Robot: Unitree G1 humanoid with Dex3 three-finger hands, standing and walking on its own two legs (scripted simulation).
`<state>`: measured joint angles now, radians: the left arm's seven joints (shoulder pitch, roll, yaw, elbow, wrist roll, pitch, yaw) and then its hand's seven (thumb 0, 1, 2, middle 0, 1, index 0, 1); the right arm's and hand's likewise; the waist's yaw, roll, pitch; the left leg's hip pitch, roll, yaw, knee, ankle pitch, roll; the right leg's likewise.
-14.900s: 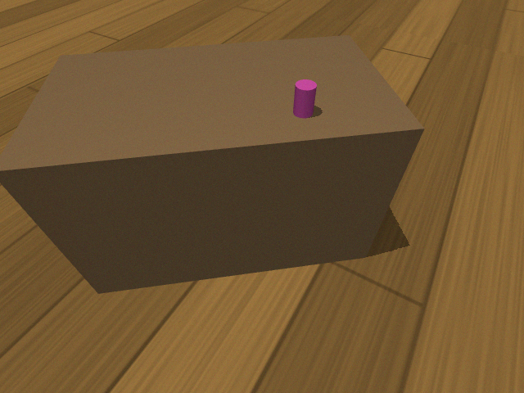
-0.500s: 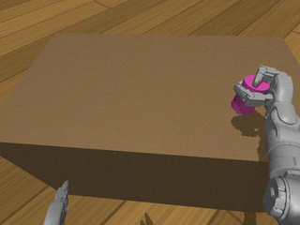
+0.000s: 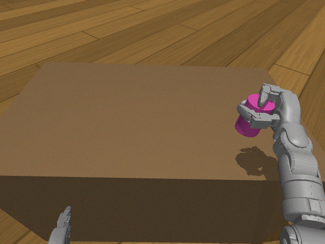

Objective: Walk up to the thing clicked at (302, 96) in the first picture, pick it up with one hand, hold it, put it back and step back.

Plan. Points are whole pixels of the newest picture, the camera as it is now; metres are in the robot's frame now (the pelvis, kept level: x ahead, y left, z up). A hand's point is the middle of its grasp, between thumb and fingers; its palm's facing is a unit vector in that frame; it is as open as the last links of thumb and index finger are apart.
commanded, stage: lift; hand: right
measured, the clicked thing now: (253, 116) +0.40 -0.20 +0.14
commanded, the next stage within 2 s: hold in 0.68 s
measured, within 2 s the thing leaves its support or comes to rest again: neither
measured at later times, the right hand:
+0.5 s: hand (265, 109) +0.35 -0.18 +0.21, palm faces +0.15 +0.99 -0.02, open 5.2 cm
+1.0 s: hand (271, 102) +0.34 -0.18 +0.24, palm faces +0.15 +0.99 -0.02, open 5.2 cm
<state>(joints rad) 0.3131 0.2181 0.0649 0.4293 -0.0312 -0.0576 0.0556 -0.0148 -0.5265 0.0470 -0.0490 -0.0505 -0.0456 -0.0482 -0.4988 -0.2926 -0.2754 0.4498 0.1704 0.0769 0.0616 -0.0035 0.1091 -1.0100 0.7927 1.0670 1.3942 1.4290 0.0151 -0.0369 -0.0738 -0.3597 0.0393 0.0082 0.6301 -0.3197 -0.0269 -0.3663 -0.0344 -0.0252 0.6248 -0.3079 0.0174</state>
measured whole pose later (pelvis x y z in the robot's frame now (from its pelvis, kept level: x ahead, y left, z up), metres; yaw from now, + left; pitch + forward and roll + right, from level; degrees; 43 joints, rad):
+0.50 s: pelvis -0.01 +0.01 +0.01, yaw -1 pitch -2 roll +0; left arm 0.26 0.23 0.09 0.55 -0.04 -0.10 0.06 -0.02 -0.53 0.05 -0.04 -0.04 -0.04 -0.04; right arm -0.40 -0.26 -0.27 0.14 0.20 0.33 0.03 0.00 0.12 -1.02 0.80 1.06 1.40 1.45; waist 0.00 -0.06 -0.04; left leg -0.26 0.04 0.02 0.56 -0.27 -0.02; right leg -0.26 -0.03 -0.02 0.53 -0.25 0.02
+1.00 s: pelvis -0.01 +0.01 +0.01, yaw -1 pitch -2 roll +0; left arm 0.25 0.24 0.10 0.60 -0.04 -0.13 0.04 -0.02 -0.54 0.05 -0.05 -0.05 -0.04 -0.05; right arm -0.39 -0.26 -0.28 -0.01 0.22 0.48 0.04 0.00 0.11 -1.02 0.80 1.06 1.39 1.43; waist -0.01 -0.07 -0.05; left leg -0.22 0.04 0.03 0.52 -0.27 -0.02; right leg -0.22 -0.03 -0.01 0.50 -0.24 0.02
